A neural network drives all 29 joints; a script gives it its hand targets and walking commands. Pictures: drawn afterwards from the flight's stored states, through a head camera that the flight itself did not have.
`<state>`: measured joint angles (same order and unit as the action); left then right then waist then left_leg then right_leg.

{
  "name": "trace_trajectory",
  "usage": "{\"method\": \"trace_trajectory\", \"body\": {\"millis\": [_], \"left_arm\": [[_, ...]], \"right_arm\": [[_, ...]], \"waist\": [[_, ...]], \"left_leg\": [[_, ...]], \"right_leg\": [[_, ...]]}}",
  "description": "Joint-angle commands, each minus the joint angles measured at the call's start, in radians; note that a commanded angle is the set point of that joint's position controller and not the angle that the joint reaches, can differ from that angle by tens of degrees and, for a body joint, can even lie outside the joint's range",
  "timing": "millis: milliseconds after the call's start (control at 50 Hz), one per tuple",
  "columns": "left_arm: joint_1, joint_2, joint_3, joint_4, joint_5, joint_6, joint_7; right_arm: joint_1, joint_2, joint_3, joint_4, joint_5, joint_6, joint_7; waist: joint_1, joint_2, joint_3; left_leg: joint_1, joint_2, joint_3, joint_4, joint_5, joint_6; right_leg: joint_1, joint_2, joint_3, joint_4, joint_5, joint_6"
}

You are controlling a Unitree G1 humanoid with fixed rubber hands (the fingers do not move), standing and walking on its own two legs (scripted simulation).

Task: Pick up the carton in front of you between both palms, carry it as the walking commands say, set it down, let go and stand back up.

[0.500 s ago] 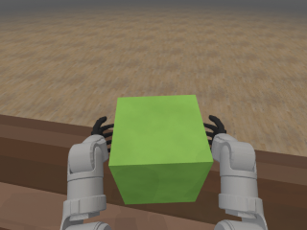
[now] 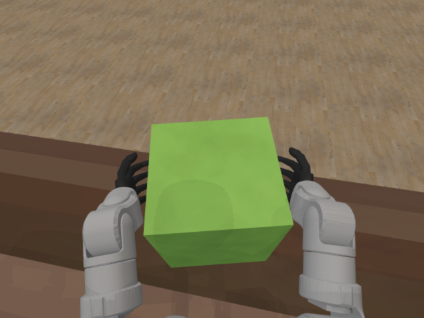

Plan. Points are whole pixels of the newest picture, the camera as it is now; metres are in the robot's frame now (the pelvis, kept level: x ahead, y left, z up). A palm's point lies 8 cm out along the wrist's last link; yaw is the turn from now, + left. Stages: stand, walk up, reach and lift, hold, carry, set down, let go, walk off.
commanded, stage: carry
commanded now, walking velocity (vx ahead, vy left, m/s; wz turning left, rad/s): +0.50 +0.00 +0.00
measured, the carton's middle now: (214, 199) +0.34 +0.02 +0.02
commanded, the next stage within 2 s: none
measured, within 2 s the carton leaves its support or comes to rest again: neither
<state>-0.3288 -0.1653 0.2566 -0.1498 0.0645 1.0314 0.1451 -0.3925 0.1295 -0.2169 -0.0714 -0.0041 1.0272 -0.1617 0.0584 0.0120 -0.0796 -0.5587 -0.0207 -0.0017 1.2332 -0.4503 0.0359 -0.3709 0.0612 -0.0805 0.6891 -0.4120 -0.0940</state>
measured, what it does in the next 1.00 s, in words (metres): goes down: left foot 0.14 m lower, then right foot 0.09 m lower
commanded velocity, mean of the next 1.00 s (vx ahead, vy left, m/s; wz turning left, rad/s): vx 0.50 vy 0.00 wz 0.00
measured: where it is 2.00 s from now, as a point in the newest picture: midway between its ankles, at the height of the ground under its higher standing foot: (255, 162)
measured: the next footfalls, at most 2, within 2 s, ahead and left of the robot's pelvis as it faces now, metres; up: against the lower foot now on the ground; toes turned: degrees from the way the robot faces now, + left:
left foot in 0.30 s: +0.34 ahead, +0.06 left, -0.14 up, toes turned -2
right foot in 0.46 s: +0.40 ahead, -0.05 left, -0.23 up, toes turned -2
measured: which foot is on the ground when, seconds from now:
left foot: up 0.00-0.28, down 0.30-0.58, up 0.60-0.80, down 0.82-1.00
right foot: down 0.00-0.28, up 0.30-0.44, down 0.46-0.76, up 0.78-1.00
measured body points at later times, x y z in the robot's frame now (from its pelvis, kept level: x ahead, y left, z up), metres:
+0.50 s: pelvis +0.37 +0.00 -0.20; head +0.40 -0.04 +0.25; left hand +0.74 +0.08 -0.11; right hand +0.68 -0.22 -0.13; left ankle +0.35 +0.07 -0.86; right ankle +0.38 -0.06 -0.88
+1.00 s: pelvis +0.92 -0.08 -0.45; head +0.98 -0.13 -0.01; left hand +1.27 -0.08 -0.40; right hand +1.14 -0.35 -0.43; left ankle +0.70 -0.03 -1.12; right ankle +1.00 -0.17 -1.08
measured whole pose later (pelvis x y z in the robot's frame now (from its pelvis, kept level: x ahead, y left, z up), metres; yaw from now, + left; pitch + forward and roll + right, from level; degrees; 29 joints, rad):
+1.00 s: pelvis +0.92 -0.08 -0.45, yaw -11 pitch +7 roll +0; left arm -0.24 -0.15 0.14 -0.19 -0.04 0.80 0.19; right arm -0.17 0.03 -0.11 -0.18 0.11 0.79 -0.19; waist -0.23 0.08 0.06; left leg -0.10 -0.24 -0.04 0.67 -0.63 0.21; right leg -0.91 0.06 -0.04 1.19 -0.27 0.00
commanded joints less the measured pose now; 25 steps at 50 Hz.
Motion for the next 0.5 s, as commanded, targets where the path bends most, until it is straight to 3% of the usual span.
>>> {"method": "trace_trajectory", "body": {"millis": [0,20,40,60,80,100,120,140,160,180,200,220,240,260,280,300,320,340,360,380,400,420,440,460,480], "left_arm": [[-0.642,-0.781,-0.757,-0.142,-0.339,-0.046,-0.079],[-0.626,-0.773,-0.762,-0.102,-0.327,-0.041,-0.082],[-0.626,-0.762,-0.766,-0.095,-0.331,-0.041,-0.08],[-0.613,-0.718,-0.738,-0.082,-0.306,-0.037,-0.077],[-0.633,-0.702,-0.74,-0.074,-0.295,-0.03,-0.073],[-0.569,-0.68,-0.726,-0.031,-0.266,-0.016,-0.061],[-0.64,-0.673,-0.754,-0.096,-0.291,-0.021,-0.056],[-0.578,-0.595,-0.689,0.026,-0.235,0.004,-0.042],[-0.595,-0.597,-0.655,0.044,-0.239,0.016,-0.026],[-0.591,-0.57,-0.634,0.039,-0.236,0.027,-0.016],[-0.577,-0.507,-0.602,0.101,-0.214,0.054,0.005],[-0.599,-0.485,-0.576,-0.041,-0.21,0.048,0.027],[-0.647,-0.392,-0.517,0.009,-0.159,0.075,0.056],[-0.613,-0.372,-0.469,0.038,-0.123,0.087,0.079],[-0.595,-0.364,-0.437,0.047,-0.12,0.093,0.091],[-0.603,-0.393,-0.408,0.112,-0.117,0.103,0.095],[-0.599,-0.423,-0.378,0.148,-0.108,0.103,0.097],[-0.752,-0.41,-0.384,-0.05,-0.152,0.063,0.086],[-0.722,-0.482,-0.364,0.061,-0.128,0.068,0.08],[-0.685,-0.519,-0.344,0.073,-0.133,0.049,0.065],[-0.707,-0.576,-0.367,0.068,-0.143,0.032,0.055],[-0.727,-0.65,-0.395,0.001,-0.189,-0.002,0.036],[-0.717,-0.684,-0.422,0.001,-0.198,-0.018,0.017],[-0.636,-0.652,-0.386,0.117,-0.177,-0.015,-0.003],[-0.63,-0.708,-0.457,0.074,-0.204,-0.025,-0.029]], "right_arm": [[-0.535,0.744,0.611,-0.152,0.1,-0.054,0.024],[-0.489,0.728,0.604,-0.131,0.072,-0.051,0.023],[-0.531,0.733,0.617,-0.149,0.079,-0.051,0.024],[-0.496,0.663,0.608,-0.109,0.049,-0.034,0.02],[-0.473,0.67,0.573,-0.105,0.045,-0.026,0.026],[-0.415,0.612,0.537,-0.065,0.012,-0.006,0.021],[-0.472,0.593,0.564,-0.15,0.047,-0.009,0.018],[-0.426,0.547,0.551,-0.106,0.023,0.004,0.011],[-0.394,0.504,0.513,-0.058,0.013,0.023,0.01],[-0.421,0.502,0.536,-0.075,0.043,0.018,0.006],[-0.375,0.448,0.478,0.005,0.026,0.039,-0.002],[-0.394,0.435,0.487,0.02,0.059,0.052,-0.008],[-0.421,0.416,0.455,0.12,0.047,0.066,-0.021],[-0.419,0.407,0.438,0.174,0.059,0.075,-0.035],[-0.519,0.494,0.501,0.09,0.146,0.066,-0.032],[-0.645,0.488,0.507,0.069,0.176,0.067,-0.035],[-0.722,0.554,0.532,0.076,0.247,0.067,-0.036],[-0.831,0.67,0.584,-0.091,0.342,0.042,-0.016],[-0.903,0.727,0.636,-0.124,0.356,0.037,-0.001],[-1.015,0.773,0.692,-0.247,0.39,0.024,0.009],[-0.948,0.855,0.672,-0.115,0.378,0.028,0.027],[-0.943,0.876,0.703,-0.213,0.415,-0.003,0.043],[-0.906,0.895,0.7,-0.192,0.436,-0.019,0.051],[-0.826,0.907,0.696,-0.067,0.367,-0.012,0.046],[-0.819,0.891,0.681,-0.111,0.339,-0.038,0.044]], "waist": [[0.06,-0.101,-0.311],[0.057,-0.089,-0.3],[0.055,-0.084,-0.205],[0.075,-0.063,-0.17],[0.014,-0.08,-0.146],[-0.046,-0.108,-0.157],[-0.082,-0.08,-0.155],[-0.129,-0.062,-0.172],[-0.143,-0.016,-0.179],[-0.211,0.074,-0.188],[-0.241,0.157,-0.152],[-0.163,0.206,-0.121],[-0.147,0.297,-0.114],[-0.146,0.262,-0.157],[-0.166,0.215,-0.154],[-0.164,0.116,-0.102],[-0.188,0.126,-0.184],[-0.143,0.102,-0.176],[-0.157,-0.022,-0.132],[-0.088,-0.101,-0.153],[-0.034,-0.047,-0.202],[-0.008,-0.107,-0.235],[-0.053,-0.093,-0.235],[-0.09,-0.129,-0.221],[-0.078,-0.025,-0.268]], "left_leg": [[-0.235,0.021,0.077,-0.242,0.305,-0.001],[-0.27,0.015,0.07,-0.302,0.432,0.012],[-0.239,0.017,0.074,-0.42,0.519,0.035],[-0.114,0.01,0.099,-0.559,0.664,0.038],[0.193,0.056,0.016,-0.686,0.889,0.035],[0.366,0.043,0.066,-0.673,0.989,0.021],[0.479,0.035,0.096,-0.706,0.982,0.014],[0.501,0.036,0.073,-0.713,1.022,0.044],[0.57,0.001,0.13,-0.636,1.011,0.075],[0.572,0.01,0.082,-0.773,0.978,0.091],[0.625,0.0,0.1,-0.794,0.894,0.134],[0.588,0.043,-0.006,-0.879,0.917,0.113],[0.585,0.144,-0.168,-0.832,0.959,0.142],[0.585,0.231,-0.347,-0.8,0.759,0.167],[0.68,0.278,-0.459,-0.717,0.72,0.213],[0.657,0.289,-0.542,-0.692,0.748,0.238],[0.853,0.241,-0.539,-0.637,0.825,0.271],[0.736,0.287,-0.573,-0.526,0.799,0.253],[0.465,0.232,-0.513,-0.653,0.61,0.228],[0.258,0.187,-0.406,-0.522,0.449,0.205],[-0.004,0.139,-0.191,-0.41,0.4,0.162],[-0.196,0.02,-0.059,-0.345,0.016,0.117],[-0.173,-0.027,0.051,-0.28,-0.066,0.108],[-0.173,-0.028,0.116,-0.239,-0.132,0.129],[-0.092,-0.002,0.118,-0.175,-0.014,0.129]], "right_leg": [[0.536,-0.203,0.257,-0.047,0.952,-0.037],[0.592,-0.181,0.255,-0.017,0.867,-0.047],[0.513,-0.143,0.277,-0.091,0.745,-0.048],[0.366,-0.096,0.209,-0.07,0.57,-0.03],[0.106,-0.095,0.176,-0.078,0.231,-0.049],[-0.041,-0.092,0.133,-0.027,0.075,-0.049],[-0.076,-0.092,0.107,0.019,0.116,-0.026],[-0.057,-0.106,0.067,0.19,0.128,-0.003],[-0.12,-0.125,0.045,0.272,0.109,-0.006],[-0.064,-0.073,-0.015,0.448,0.087,0.008],[-0.135,-0.029,-0.015,0.58,0.138,0.002],[-0.233,-0.026,0.015,0.619,-0.087,0.018],[-0.314,0.008,0.053,0.723,-0.233,0.025],[-0.363,-0.004,0.117,0.642,-0.135,0.011],[-0.53,-0.054,0.151,0.666,-0.15,0.028],[-0.606,-0.056,0.143,0.644,-0.12,0.019],[-0.704,-0.016,0.132,0.634,-0.143,0.091],[-0.631,-0.088,0.255,0.414,-0.166,0.08],[-0.437,-0.066,0.165,0.237,-0.037,0.1],[-0.168,-0.066,0.18,0.059,0.148,0.062],[0.15,-0.073,0.153,-0.007,0.341,0.044],[0.34,-0.106,0.214,-0.092,0.417,0.018],[0.34,-0.107,0.16,-0.164,0.636,0.038],[0.396,-0.082,0.026,-0.199,0.983,0.042],[0.379,-0.095,0.045,-0.148,0.985,0.015]]}}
